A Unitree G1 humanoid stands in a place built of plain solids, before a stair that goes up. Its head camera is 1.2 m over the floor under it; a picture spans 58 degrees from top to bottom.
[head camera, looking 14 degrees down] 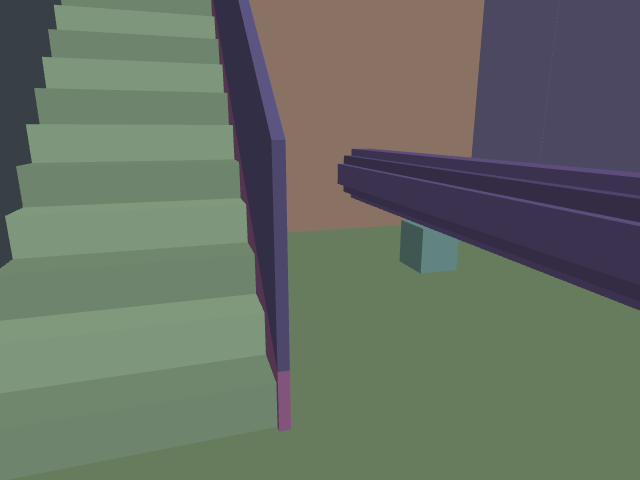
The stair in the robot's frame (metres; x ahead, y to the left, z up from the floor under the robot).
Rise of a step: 0.21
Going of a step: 0.24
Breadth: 1.10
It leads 17 degrees to the left of straight ahead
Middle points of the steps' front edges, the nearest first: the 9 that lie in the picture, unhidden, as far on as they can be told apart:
1.41 0.70 0.21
1.64 0.77 0.42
1.88 0.85 0.62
2.11 0.92 0.83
2.34 0.99 1.04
2.58 1.06 1.24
2.81 1.13 1.45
3.04 1.20 1.66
3.27 1.27 1.86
